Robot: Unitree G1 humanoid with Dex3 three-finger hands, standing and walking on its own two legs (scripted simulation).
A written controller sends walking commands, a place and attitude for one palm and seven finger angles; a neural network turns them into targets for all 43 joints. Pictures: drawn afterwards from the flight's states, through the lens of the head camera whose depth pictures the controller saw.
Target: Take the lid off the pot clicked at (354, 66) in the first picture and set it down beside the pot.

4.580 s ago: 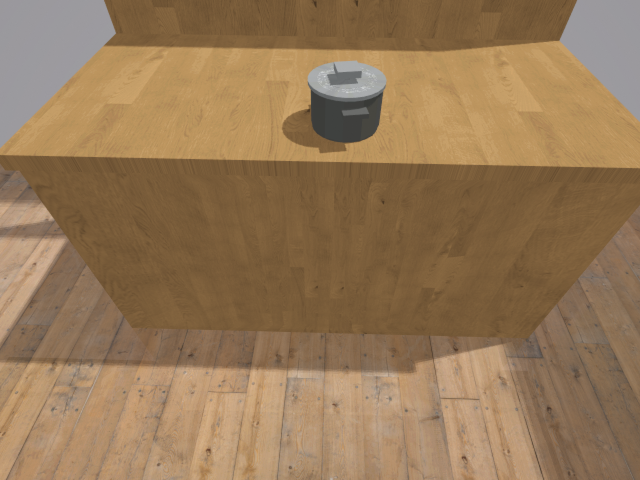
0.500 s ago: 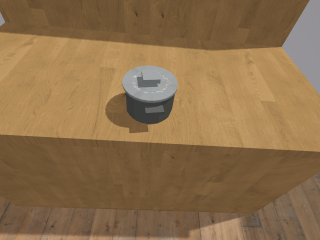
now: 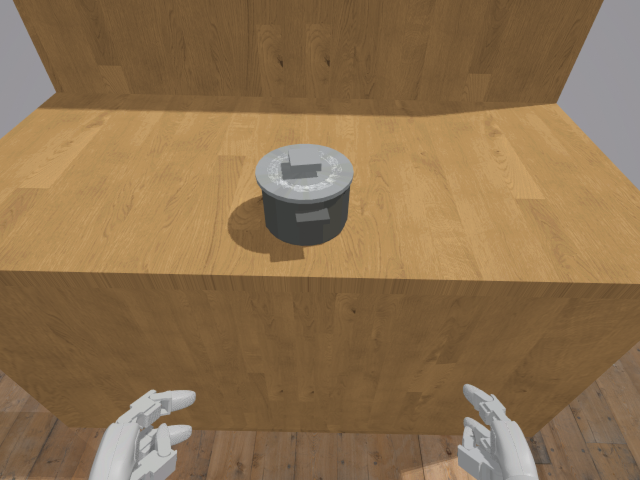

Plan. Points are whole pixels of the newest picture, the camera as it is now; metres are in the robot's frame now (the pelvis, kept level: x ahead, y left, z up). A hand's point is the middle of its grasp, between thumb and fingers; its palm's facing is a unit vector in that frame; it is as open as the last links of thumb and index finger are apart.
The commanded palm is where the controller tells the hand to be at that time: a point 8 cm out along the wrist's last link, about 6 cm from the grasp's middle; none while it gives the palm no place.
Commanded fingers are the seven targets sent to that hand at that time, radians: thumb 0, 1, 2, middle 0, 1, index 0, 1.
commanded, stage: lift the closed hand beside the body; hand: left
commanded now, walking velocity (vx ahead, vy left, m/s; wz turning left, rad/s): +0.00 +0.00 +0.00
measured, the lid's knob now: (304, 160) +0.57 +0.06 +0.13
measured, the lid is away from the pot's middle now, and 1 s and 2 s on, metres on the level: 0.00 0.00 0.00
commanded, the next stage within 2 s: raise the hand higher, near the body in 0.28 s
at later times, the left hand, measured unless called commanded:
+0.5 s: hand (117, 463) +0.13 +0.21 +0.05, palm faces +0.28 -0.87 -0.40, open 3.1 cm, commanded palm +0.08 +0.25 +0.09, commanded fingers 0.00 0.90 0.90 -1.30 -1.50 -1.30 -1.50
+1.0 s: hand (118, 394) +0.17 +0.21 +0.11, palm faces +0.33 -0.84 -0.43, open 3.1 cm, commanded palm +0.13 +0.24 +0.15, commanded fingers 0.00 0.90 0.90 -1.30 -1.50 -1.30 -1.50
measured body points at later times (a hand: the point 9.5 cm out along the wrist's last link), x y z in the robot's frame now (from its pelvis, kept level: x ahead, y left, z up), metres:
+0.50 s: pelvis +0.01 -0.03 +0.01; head -0.01 -0.04 +0.46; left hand +0.11 +0.26 +0.08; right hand +0.18 -0.23 -0.08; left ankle +0.07 +0.07 -0.74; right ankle -0.04 -0.12 -0.74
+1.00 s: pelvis +0.03 -0.03 +0.01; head +0.01 -0.05 +0.46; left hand +0.15 +0.25 +0.14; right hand +0.25 -0.24 -0.06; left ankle +0.07 +0.07 -0.74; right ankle -0.04 -0.12 -0.74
